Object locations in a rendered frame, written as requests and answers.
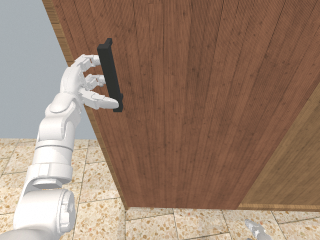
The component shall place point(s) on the wardrobe door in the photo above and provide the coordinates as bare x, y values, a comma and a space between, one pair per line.
292, 174
210, 88

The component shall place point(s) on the left robot hand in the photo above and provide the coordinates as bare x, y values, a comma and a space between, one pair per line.
73, 81

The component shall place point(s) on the left robot upper arm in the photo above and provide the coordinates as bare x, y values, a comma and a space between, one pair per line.
43, 215

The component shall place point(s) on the right robot hand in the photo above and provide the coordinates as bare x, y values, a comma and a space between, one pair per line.
257, 230

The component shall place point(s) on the robot left forearm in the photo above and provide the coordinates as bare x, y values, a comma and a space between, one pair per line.
51, 165

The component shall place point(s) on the handle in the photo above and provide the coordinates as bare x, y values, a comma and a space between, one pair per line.
109, 71

